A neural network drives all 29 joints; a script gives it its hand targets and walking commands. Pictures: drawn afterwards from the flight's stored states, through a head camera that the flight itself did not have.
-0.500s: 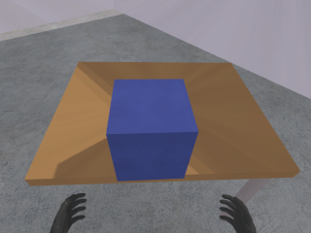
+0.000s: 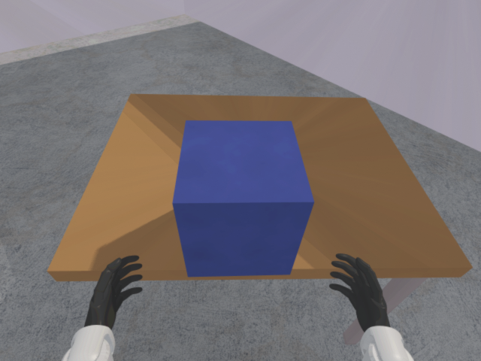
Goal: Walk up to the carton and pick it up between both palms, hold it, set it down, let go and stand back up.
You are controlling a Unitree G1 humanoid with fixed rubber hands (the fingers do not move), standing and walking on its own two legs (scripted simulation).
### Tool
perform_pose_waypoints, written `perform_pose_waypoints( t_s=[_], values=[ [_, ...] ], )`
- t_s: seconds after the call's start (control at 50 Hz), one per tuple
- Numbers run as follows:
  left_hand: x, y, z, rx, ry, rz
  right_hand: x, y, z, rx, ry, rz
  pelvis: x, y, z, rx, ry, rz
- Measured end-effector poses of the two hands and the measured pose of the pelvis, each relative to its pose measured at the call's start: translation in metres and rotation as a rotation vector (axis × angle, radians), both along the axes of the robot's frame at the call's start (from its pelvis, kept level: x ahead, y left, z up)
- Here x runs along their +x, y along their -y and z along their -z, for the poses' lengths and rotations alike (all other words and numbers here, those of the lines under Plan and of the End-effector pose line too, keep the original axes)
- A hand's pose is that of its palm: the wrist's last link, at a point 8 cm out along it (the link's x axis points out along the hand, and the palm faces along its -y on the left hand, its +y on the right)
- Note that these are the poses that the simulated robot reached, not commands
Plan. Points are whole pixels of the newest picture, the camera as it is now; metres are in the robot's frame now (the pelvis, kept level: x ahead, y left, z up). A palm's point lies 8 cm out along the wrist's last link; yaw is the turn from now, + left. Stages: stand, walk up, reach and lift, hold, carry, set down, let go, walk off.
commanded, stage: reach and lift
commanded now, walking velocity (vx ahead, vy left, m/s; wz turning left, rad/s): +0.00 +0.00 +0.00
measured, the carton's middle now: (239, 199) +0.42 +0.05 +0.02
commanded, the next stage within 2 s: none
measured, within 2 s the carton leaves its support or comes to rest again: neither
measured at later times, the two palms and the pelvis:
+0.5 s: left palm (103, 250) +0.25 +0.25 +0.08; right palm (372, 252) +0.28 -0.17 +0.08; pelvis +0.01 -0.01 +0.00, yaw +0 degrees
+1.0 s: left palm (105, 193) +0.32 +0.25 +0.13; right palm (367, 195) +0.36 -0.16 +0.13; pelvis -0.01 +0.00 +0.00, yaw +0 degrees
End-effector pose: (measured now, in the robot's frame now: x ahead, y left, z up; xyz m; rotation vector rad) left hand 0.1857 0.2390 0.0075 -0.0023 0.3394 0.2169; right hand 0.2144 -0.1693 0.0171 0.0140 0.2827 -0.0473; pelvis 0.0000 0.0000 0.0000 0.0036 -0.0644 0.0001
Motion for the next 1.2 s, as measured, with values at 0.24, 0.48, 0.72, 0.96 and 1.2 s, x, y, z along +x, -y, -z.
perform_pose_waypoints(
  t_s=[0.24,0.48,0.72,0.96,1.2],
  values=[
    [0.032,-0.004,-0.038,0.015,0.019,0.004,0.031,0.004,-0.032,0.021,0.038,0.008,0.006,0.006,-0.002,0.001,-0.011,0.0],
    [0.064,-0.008,-0.065,0.001,0.043,0.012,0.067,0.001,-0.056,0.03,0.083,-0.002,0.006,0.008,-0.001,-0.001,-0.024,-0.003],
    [0.097,-0.01,-0.094,-0.026,0.056,0.005,0.1,-0.004,-0.087,0.027,0.1,-0.007,-0.004,0.006,-0.001,-0.004,-0.029,0.007],
    [0.128,-0.014,-0.119,-0.028,0.045,-0.002,0.134,-0.009,-0.109,0.022,0.077,-0.015,-0.012,0.004,0.0,-0.009,-0.059,0.006],
    [0.164,-0.018,-0.15,-0.017,0.052,-0.002,0.171,-0.014,-0.133,0.018,0.062,-0.035,-0.008,0.006,0.0,-0.012,-0.078,0.0]
  ],
)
